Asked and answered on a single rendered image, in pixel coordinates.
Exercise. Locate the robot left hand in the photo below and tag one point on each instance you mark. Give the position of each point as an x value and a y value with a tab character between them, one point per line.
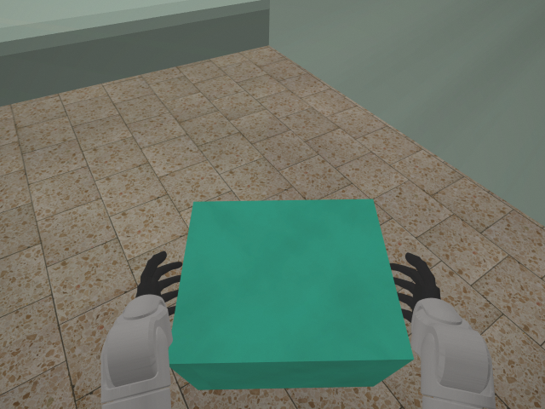
150	285

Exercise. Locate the robot right hand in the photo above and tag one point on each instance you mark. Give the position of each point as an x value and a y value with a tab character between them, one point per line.
424	287

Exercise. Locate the robot left forearm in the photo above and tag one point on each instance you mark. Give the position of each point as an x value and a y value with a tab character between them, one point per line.
134	362

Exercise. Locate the robot right forearm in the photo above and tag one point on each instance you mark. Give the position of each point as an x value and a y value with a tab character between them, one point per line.
456	365

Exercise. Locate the carton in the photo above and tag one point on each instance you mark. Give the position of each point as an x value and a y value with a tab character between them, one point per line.
283	294

